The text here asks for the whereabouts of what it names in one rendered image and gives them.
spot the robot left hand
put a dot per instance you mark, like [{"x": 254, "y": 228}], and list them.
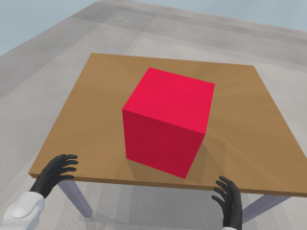
[{"x": 51, "y": 174}]

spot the robot right hand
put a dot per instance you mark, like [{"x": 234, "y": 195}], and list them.
[{"x": 232, "y": 205}]

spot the table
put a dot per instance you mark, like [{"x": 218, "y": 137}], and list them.
[{"x": 247, "y": 140}]

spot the left robot forearm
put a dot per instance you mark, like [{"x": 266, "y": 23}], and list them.
[{"x": 24, "y": 213}]

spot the carton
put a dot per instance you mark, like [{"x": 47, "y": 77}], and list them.
[{"x": 165, "y": 120}]

